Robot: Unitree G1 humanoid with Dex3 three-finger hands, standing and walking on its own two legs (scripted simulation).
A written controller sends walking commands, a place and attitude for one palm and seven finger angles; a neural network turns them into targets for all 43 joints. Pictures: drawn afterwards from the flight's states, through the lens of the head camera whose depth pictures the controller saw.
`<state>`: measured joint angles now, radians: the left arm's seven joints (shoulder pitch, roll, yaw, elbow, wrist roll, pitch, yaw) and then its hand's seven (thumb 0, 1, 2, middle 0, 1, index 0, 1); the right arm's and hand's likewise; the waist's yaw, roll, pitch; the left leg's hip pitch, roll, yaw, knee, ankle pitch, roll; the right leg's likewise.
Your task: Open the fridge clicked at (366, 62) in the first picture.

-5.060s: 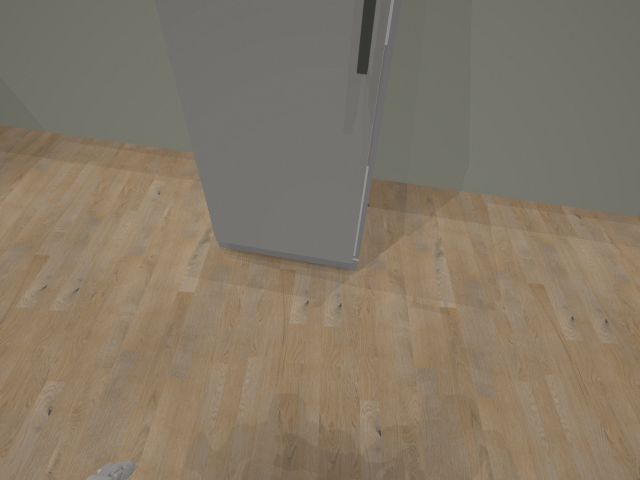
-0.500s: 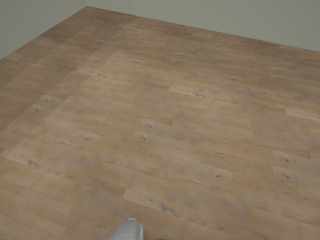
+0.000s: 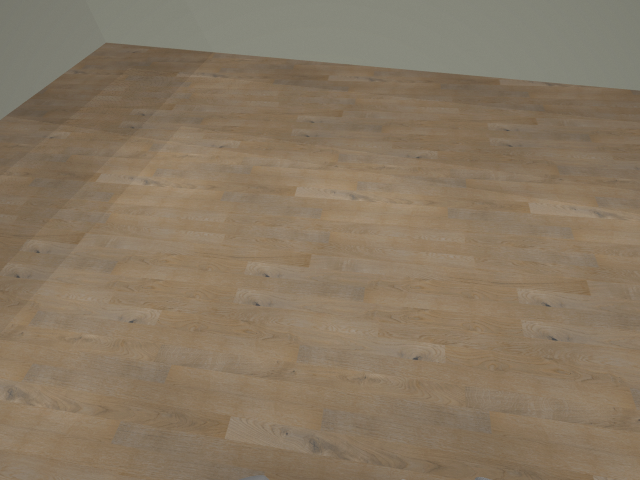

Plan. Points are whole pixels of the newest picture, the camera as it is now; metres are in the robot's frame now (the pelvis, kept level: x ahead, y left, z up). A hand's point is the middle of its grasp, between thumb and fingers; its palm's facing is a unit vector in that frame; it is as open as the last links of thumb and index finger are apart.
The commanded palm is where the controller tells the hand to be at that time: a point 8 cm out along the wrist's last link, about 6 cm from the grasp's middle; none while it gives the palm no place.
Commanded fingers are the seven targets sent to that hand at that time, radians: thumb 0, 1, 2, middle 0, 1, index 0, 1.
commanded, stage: turn to face it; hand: right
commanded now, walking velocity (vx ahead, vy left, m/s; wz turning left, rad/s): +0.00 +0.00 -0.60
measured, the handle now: out of the picture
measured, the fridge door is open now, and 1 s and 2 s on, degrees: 0 0 0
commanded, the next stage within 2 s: none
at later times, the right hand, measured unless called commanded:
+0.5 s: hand out of the picture +0.05 -0.20 -0.13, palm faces +0.28 +0.92 -0.27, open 7.4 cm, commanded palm none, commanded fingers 0.00 -0.90 -0.90 0.20 0.30 0.20 0.30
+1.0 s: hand out of the picture -0.11 -0.17 -0.16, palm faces +0.59 +0.77 -0.24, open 7.4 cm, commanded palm none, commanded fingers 0.00 -0.90 -0.90 0.20 0.30 0.20 0.30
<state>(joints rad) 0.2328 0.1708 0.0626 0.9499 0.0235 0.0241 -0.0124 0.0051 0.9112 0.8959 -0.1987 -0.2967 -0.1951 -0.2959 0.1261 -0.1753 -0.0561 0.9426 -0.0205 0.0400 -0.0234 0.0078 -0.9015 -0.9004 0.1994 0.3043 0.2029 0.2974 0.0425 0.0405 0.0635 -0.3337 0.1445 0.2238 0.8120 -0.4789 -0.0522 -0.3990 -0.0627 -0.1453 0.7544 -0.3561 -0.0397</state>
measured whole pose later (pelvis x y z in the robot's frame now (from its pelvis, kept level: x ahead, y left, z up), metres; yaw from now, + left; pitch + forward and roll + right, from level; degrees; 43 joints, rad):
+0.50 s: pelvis +0.01 +0.03 +0.02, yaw -16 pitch +2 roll +1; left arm 0.20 0.23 0.07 0.92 0.02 0.05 -0.01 0.00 0.90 0.90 -0.20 -0.30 -0.20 -0.30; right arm 0.16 -0.22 -0.06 0.90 -0.01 0.05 -0.02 0.01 -0.91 -0.90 0.19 0.30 0.20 0.30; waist 0.04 -0.03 0.05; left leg -0.35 0.02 0.00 0.74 -0.39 -0.08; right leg -0.35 0.07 0.10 0.50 -0.17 -0.04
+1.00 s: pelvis -0.01 +0.03 +0.01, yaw -36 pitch +0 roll +0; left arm 0.11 0.25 0.06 0.90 0.01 0.06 -0.04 0.01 0.91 0.90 -0.20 -0.30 -0.19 -0.30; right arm 0.27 -0.25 -0.05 0.91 -0.02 0.03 -0.01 0.01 -0.90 -0.90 0.20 0.30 0.20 0.30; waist -0.02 0.05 0.10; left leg -0.26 0.20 0.24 0.70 -0.39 -0.06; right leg -0.30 -0.01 -0.10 0.63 -0.32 0.01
